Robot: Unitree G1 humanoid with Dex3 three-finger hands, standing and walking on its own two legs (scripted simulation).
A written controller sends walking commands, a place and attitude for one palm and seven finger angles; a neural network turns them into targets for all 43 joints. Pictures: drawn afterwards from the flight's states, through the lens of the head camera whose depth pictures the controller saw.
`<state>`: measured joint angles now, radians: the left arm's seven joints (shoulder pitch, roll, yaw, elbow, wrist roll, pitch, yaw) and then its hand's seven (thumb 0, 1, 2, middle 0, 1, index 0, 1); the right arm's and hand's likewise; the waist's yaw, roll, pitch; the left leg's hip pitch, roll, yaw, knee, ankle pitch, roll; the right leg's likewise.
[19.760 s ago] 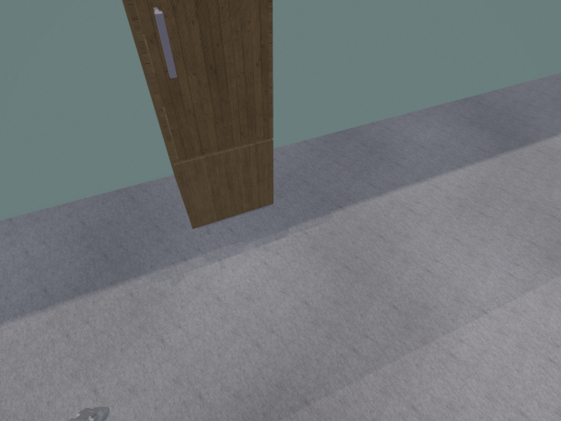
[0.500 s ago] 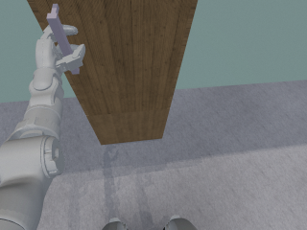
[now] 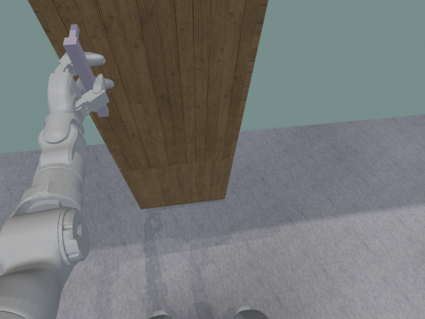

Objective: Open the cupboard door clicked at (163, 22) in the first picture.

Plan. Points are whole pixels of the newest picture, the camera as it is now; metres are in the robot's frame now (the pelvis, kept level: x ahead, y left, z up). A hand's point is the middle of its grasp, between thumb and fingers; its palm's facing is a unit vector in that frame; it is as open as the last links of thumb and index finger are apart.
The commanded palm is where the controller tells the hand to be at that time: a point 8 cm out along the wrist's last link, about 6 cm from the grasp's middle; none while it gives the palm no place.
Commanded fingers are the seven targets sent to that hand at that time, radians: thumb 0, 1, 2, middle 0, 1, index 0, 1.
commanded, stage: pull the door open along its arc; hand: left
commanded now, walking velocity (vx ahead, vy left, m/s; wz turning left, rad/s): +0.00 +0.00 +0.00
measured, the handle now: (90, 75) +0.56 +0.18 +0.11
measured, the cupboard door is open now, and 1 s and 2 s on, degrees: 2 21 39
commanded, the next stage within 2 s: open thumb and fingers to let go in 1.56 s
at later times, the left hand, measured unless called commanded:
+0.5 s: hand (129, 131) +0.42 +0.10 +0.12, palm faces +0.47 -0.88 +0.01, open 5.5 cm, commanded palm +0.37 +0.14 +0.11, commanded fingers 0.00 0.90 0.90 -0.40 -1.35 -0.40 -1.35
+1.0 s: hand (130, 132) +0.41 +0.10 +0.12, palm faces +0.48 -0.88 -0.01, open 5.6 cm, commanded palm +0.35 +0.14 +0.11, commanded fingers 0.00 0.90 0.90 -0.40 -1.35 -0.40 -1.35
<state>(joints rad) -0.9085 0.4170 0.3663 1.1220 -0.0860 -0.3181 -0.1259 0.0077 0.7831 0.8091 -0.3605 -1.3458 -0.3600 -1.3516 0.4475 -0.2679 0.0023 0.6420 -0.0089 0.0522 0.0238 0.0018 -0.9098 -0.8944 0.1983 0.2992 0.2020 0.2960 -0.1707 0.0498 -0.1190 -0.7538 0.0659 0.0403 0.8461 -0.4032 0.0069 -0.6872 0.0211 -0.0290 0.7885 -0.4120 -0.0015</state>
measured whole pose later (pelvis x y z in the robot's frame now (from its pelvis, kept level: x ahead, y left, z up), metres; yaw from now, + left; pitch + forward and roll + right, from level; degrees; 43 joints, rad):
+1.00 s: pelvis -0.02 -0.02 +0.01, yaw +2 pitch +10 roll +0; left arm -0.60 0.02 0.17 0.74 0.01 -0.23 0.55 0.00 0.76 0.83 -0.36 -1.34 -0.34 -1.35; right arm 0.36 -0.23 -0.04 0.73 -0.06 0.03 0.01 0.01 -0.91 -0.89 0.20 0.30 0.20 0.30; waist -0.08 0.05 -0.11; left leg -0.59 0.05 0.02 0.75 -0.33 -0.02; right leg -0.54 0.01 -0.05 0.75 -0.39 -0.03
